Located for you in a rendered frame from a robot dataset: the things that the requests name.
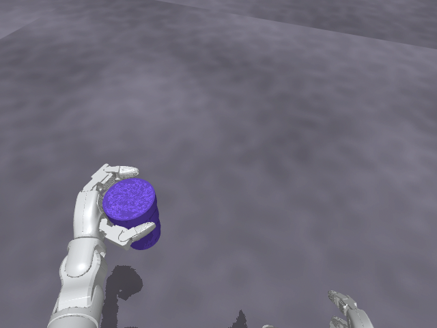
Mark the left robot hand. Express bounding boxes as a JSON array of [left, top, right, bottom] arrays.
[[73, 164, 156, 251]]

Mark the left robot arm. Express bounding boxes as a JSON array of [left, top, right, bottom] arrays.
[[47, 236, 108, 328]]

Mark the cup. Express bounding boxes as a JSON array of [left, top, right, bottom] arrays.
[[102, 178, 160, 250]]

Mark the right robot hand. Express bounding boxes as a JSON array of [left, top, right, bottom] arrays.
[[328, 290, 374, 328]]

